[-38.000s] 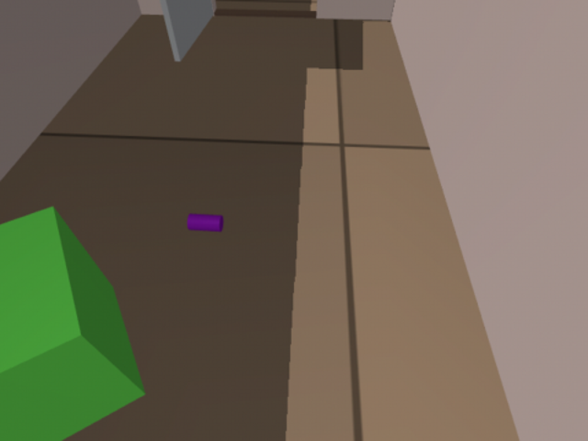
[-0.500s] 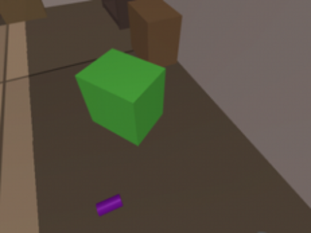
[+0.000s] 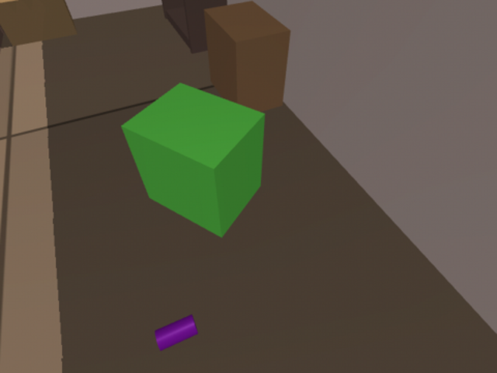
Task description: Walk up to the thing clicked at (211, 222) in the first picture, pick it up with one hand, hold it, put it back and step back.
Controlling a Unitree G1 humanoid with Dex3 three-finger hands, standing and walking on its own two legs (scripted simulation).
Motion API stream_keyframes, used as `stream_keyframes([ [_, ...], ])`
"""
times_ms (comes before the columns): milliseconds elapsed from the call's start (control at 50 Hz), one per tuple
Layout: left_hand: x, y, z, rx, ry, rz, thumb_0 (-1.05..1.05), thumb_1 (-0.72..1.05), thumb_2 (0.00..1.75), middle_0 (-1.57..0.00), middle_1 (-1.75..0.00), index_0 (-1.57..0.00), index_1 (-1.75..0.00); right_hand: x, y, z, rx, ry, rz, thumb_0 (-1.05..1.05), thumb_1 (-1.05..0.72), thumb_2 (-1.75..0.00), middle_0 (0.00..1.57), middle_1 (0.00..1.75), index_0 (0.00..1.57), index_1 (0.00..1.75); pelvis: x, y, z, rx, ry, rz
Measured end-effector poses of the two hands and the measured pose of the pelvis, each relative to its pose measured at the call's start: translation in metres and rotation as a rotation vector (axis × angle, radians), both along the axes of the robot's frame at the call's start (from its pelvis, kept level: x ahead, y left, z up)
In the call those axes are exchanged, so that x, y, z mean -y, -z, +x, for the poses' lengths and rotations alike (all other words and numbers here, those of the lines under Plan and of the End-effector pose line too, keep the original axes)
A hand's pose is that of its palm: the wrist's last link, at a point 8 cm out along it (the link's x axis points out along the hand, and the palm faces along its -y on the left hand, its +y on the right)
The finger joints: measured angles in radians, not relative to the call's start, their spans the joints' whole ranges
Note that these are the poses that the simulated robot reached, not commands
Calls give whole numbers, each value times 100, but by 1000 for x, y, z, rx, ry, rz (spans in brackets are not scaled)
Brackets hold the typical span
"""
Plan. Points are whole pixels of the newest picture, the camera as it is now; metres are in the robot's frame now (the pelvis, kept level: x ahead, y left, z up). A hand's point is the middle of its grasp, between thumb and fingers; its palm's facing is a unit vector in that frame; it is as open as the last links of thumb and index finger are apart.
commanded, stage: stand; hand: left
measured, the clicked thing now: (176, 332) +0.37 +0.27 -0.75
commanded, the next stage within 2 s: walk up in 0.84 s
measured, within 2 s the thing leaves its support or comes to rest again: neither
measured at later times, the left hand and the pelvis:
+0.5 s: hand out of the picture +0.10 +0.26 -0.15, palm faces -0.03 -0.94 -0.34, open 7.4 cm; pelvis +0.02 +0.01 +0.00, yaw +1 degrees
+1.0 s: hand out of the picture +0.09 +0.28 -0.16, palm faces +0.00 -0.93 -0.37, open 7.4 cm; pelvis -0.01 +0.01 -0.01, yaw +1 degrees
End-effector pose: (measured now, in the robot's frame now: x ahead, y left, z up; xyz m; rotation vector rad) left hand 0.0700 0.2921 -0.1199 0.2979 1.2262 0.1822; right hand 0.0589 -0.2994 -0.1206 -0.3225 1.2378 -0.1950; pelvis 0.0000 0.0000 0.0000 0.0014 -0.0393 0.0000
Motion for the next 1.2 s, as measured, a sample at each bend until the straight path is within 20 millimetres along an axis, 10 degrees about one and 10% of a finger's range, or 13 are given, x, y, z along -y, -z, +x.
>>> stream_keyframes([
  [820,-12,-3,18,-5,-5,24,1,90,90,-20,-29,-20,-30,-12,-1,40,21,-21,6,0,-90,-89,20,30,20,30,-8,-1,21,-6,-12,-2],
  [1040,-33,4,7,18,-8,66,1,90,90,-20,-30,-20,-30,0,5,22,2,-5,-37,0,-90,-89,20,30,20,30,-14,11,-20,-10,-11,0],
  [1200,-64,28,8,94,60,61,1,90,90,-20,-30,-20,-30,-15,5,-39,-9,2,-120,0,-91,-89,20,30,20,30,-47,33,-62,-11,-19,12],
])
